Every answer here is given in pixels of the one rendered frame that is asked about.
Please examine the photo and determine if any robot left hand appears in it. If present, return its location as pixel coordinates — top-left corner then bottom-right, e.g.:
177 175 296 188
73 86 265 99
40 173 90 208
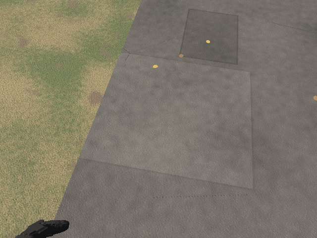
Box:
15 220 69 238

